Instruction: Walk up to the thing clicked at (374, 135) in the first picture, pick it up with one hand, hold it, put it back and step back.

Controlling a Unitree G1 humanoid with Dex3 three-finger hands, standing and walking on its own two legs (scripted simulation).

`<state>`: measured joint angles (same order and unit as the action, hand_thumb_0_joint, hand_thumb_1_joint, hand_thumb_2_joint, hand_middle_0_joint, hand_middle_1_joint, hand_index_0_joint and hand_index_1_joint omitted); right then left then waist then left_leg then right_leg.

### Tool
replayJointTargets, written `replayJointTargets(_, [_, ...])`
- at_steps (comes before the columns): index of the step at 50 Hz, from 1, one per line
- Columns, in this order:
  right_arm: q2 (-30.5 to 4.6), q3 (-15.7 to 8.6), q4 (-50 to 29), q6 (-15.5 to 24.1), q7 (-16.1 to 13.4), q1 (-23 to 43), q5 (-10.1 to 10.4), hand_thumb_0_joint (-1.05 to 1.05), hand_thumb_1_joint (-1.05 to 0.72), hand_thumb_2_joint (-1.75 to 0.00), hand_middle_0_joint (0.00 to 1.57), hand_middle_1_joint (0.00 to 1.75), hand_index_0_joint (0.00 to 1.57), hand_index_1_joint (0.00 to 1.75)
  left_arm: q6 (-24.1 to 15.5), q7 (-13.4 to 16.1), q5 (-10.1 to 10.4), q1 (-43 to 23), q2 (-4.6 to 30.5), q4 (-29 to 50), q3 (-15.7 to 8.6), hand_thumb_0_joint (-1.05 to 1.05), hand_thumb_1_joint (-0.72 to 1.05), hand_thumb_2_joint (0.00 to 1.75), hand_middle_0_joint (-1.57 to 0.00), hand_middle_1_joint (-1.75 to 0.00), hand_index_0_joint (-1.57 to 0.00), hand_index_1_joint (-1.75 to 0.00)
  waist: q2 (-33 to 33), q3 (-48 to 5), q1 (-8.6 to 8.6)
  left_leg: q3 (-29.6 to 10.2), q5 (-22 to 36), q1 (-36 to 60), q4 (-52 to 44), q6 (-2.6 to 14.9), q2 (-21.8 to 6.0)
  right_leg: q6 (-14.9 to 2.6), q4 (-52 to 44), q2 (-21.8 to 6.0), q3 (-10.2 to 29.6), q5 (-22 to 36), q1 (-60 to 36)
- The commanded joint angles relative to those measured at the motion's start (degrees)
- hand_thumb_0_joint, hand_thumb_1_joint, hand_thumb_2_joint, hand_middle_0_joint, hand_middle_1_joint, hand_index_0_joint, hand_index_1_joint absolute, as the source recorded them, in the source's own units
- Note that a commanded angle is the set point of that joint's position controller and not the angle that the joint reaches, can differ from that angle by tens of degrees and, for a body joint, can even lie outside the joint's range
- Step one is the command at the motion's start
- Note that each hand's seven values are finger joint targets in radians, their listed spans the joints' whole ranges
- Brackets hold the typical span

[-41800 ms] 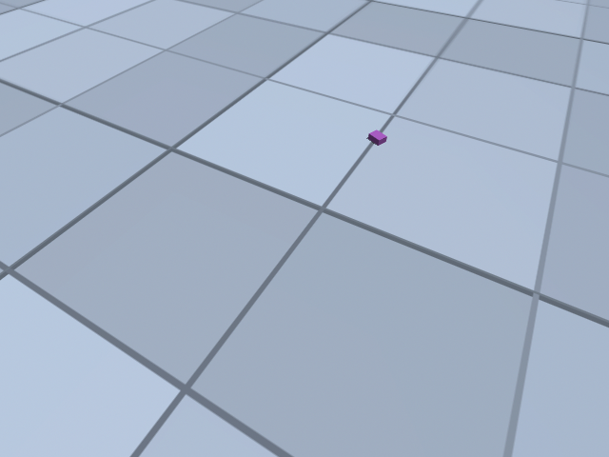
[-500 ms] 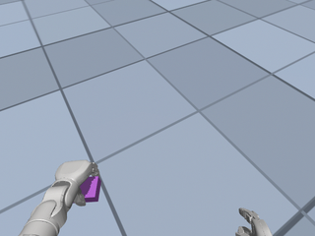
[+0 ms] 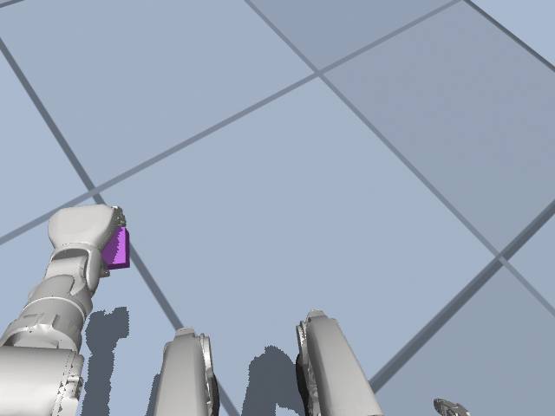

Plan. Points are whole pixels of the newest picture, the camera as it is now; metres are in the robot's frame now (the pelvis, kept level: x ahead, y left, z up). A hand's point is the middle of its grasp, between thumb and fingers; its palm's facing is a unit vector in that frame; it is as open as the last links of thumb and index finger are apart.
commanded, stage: crouch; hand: left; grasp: from above
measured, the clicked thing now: (101, 250) +0.42 +0.25 -0.17
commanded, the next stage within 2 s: lower in 1.20 s
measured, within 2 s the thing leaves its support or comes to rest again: neither
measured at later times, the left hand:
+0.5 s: hand (117, 261) +0.44 +0.27 -0.32, palm faces -0.44 -0.02 -0.90, open 9.0 cm
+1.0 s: hand (125, 262) +0.46 +0.28 -0.39, palm faces -0.46 -0.04 -0.89, open 9.0 cm
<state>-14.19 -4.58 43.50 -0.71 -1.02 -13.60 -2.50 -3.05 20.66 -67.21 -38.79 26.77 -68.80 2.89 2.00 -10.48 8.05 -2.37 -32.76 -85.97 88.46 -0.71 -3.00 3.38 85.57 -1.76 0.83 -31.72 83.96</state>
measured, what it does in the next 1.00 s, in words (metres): lowers itself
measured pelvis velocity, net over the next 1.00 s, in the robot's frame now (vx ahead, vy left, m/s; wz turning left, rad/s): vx -0.03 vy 0.00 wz -0.07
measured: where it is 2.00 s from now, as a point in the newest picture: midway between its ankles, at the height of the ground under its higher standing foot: outside the picture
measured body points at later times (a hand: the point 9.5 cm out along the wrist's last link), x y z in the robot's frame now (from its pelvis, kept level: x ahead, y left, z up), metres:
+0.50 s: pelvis -0.02 +0.00 -0.16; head +0.22 +0.04 +0.22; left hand +0.46 +0.27 -0.26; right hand +0.04 -0.29 -0.27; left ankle +0.06 +0.13 -0.55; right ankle +0.07 -0.16 -0.55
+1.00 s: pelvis -0.03 +0.00 -0.23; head +0.22 +0.05 +0.14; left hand +0.48 +0.28 -0.34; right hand -0.01 -0.28 -0.33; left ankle +0.06 +0.12 -0.55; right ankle +0.07 -0.16 -0.55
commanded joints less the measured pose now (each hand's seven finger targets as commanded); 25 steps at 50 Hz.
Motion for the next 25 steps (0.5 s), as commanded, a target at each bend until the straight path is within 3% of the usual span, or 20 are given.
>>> replayJointTargets(1, [-10.8, -2.6, -4.1, 2.6, -0.6, -4.8, -0.7, 0.0, -0.88, -0.89, 0.2, 0.3, 0.2, 0.3, 0.6, 2.5, 0.3, -21.3, 15.6, 5.4, -4.4, 0.0, 0.63, 0.41, -0.99, -0.4, -1.02, -0.37, 6.5, -30.1, 0.61, -0.8, 5.8, 16.6, -6.6, 0.5, 1.9, -5.17, -3.2, 1.9, -4.1, 6.0, -4.2])
replayJointTargets(2, [-10.8, -2.4, -4.3, 2.9, -0.5, -5.2, -0.8, 0.0, -0.88, -0.89, 0.2, 0.3, 0.2, 0.3, 0.3, 2.4, 0.5, -24.5, 16.0, 7.2, -4.5, 0.0, 0.62, 0.4, -0.98, -0.4, -1.02, -0.37, 7.8, -31.6, 0.98, -0.6, 4.9, 15.0, -5.2, 0.67, 2.0, -5.16, -1.9, 1.9, -4.1, 5.5, -3.2])
replayJointTargets(4, [-11.4, -2.5, -4.1, 3.3, 0.0, -5.4, -1.0, 0.0, -0.88, -0.89, 0.2, 0.3, 0.2, 0.3, -0.1, 1.8, 0.4, -21.9, 17.8, 3.1, -5.8, 0.0, 0.64, 0.39, -0.99, -0.4, -1.03, -0.37, 6.2, -32.0, 0.82, -1.5, 3.7, 13.0, -2.9, 0.85, 2.0, -5.24, 0.5, 1.9, -4.7, 3.9, -0.1])
replayJointTargets(6, [-11.3, -2.0, -3.8, 3.8, 0.7, -5.8, -1.2, 0.0, -0.88, -0.89, 0.2, 0.3, 0.2, 0.3, -1.2, 1.1, 0.5, -23.3, 17.6, 2.8, -5.5, 0.0, 0.66, 0.41, -1.0, -0.41, -1.03, -0.38, 5.9, -32.5, 2.04, -1.4, 2.9, 9.6, 0.1, 1.13, 2.3, -5.2, 2.9, 1.7, -4.8, 3.4, 1.9])
replayJointTargets(9, [-11.7, -1.8, -3.2, 4.5, 1.6, -7.2, -1.6, 0.0, -0.88, -0.89, 0.2, 0.3, 0.2, 0.3, -3.0, 0.7, -0.4, -25.6, 21.0, 4.2, -7.3, 0.0, 0.72, 0.44, -1.05, -0.43, -1.08, -0.4, 6.5, -35.6, 2.22, -0.4, 4.6, 6.1, 5.2, 1.65, 2.7, -5.1, 6.2, 1.8, -5.0, 4.8, 3.3])
replayJointTargets(10, [-11.5, -1.3, -3.5, 4.6, 1.9, -7.1, -1.7, 0.0, -0.89, -0.89, 0.2, 0.3, 0.2, 0.3, -3.3, 0.6, -0.5, -24.1, 20.5, 2.2, -7.2, 0.0, 0.74, 0.46, -1.06, -0.45, -1.1, -0.41, 6.6, -35.4, 2.32, -0.7, 4.6, 6.0, 6.0, 1.49, 2.7, -5.11, 7.4, 1.5, -5.1, 4.7, 4.5])
replayJointTargets(13, [-12.5, -1.2, -2.7, 5.0, 2.7, -7.7, -2.3, 0.0, -0.89, -0.9, 0.2, 0.3, 0.2, 0.3, -5.0, 1.3, -1.9, -29.1, 23.4, 5.1, -8.6, 0.0, 0.74, 0.48, -1.06, -0.46, -1.1, -0.42, 10.8, -37.3, 2.95, -1.4, 5.1, 7.0, 8.6, 0.99, 2.5, -5.32, 11.2, 1.5, -5.8, 4.7, 9.5])
replayJointTargets(14, [-12.7, -1.1, -2.4, 5.0, 2.8, -7.8, -2.5, 0.0, -0.89, -0.89, 0.2, 0.3, 0.2, 0.3, -5.1, 1.5, -2.4, -28.7, 22.8, 3.7, -8.4, 0.0, 0.75, 0.46, -1.07, -0.45, -1.11, -0.41, 12.4, -36.8, 2.85, -1.8, 6.1, 7.6, 9.2, 0.6, 2.4, -5.38, 12.6, 1.2, -6.0, 5.1, 11.7])
replayJointTargets(18, [-13.2, -1.0, -2.1, 5.1, 4.2, -8.8, -3.2, 0.0, -0.89, -0.9, 0.2, 0.3, 0.2, 0.3, -6.2, 2.3, -3.7, -32.6, 25.7, 6.4, -10.1, 0.0, 0.75, 0.45, -1.08, -0.43, -1.11, -0.39, 16.2, -38.6, 3.55, -1.4, 8.9, 8.0, 13.1, 0.4, 2.3, -5.42, 16.2, 1.0, -6.2, 6.9, 14.4])
replayJointTargets(19, [-13.6, -0.7, -1.9, 5.1, 4.5, -8.7, -3.4, 0.0, -0.89, -0.9, 0.2, 0.3, 0.2, 0.3, -6.1, 2.3, -4.1, -31.1, 25.2, 3.7, -9.9, 0.0, 0.73, 0.47, -1.08, -0.42, -1.1, -0.39, 16.9, -37.7, 3.48, -1.5, 10.1, 7.9, 13.8, 0.2, 2.3, -5.4, 17.2, 0.9, -6.4, 7.4, 15.4])
replayJointTargets(21, [-13.6, -1.0, -1.9, 5.0, 4.9, -8.8, -3.6, 0.0, -0.89, -0.9, 0.2, 0.3, 0.2, 0.3, -6.6, 2.7, -4.4, -34.1, 28.0, 6.1, -11.3, 0.0, 0.74, 0.49, -1.09, -0.42, -1.11, -0.4, 18.1, -39.3, 3.34, -0.4, 9.6, 7.1, 16.0, 0.55, 2.4, -5.41, 18.0, 1.2, -6.3, 7.5, 15.7])
replayJointTargets(23, [-13.8, -0.7, -1.8, 5.0, 5.5, -9.3, -4.0, 0.0, -0.89, -0.9, 0.2, 0.3, 0.2, 0.3, -6.5, 2.5, -4.4, -32.9, 25.9, 3.8, -10.4, 0.0, 0.75, 0.5, -1.1, -0.42, -1.12, -0.4, 16.6, -38.0, 4.5, -0.4, 9.4, 4.6, 17.5, 0.71, 2.4, -5.2, 19.0, 1.2, -6.6, 7.8, 15.9])
replayJointTargets(24, [-13.7, -0.7, -1.9, 4.9, 5.8, -9.2, -4.1, 0.0, -0.89, -0.9, 0.2, 0.3, 0.2, 0.3, -6.4, 2.5, -4.3, -32.7, 27.0, 3.2, -10.8, 0.0, 0.75, 0.5, -1.1, -0.4, -1.12, -0.39, 15.5, -38.4, 4.02, 0.5, 9.4, 3.5, 19.0, 1.18, 2.6, -5.1, 18.8, 1.5, -6.4, 8.2, 14.9])
replayJointTargets(25, [-13.9, -0.7, -1.9, 4.9, 5.9, -9.2, -4.2, 0.0, -0.89, -0.9, 0.2, 0.3, 0.2, 0.3, -6.3, 2.4, -4.2, -33.6, 27.8, 2.5, -11.0, 0.0, 0.76, 0.51, -1.1, -0.43, -1.12, -0.4, 14.5, -38.4, 4.66, 0.8, 8.9, 1.9, 20.1, 1.41, 2.5, -4.89, 18.9, 1.6, -6.3, 8.2, 14.7])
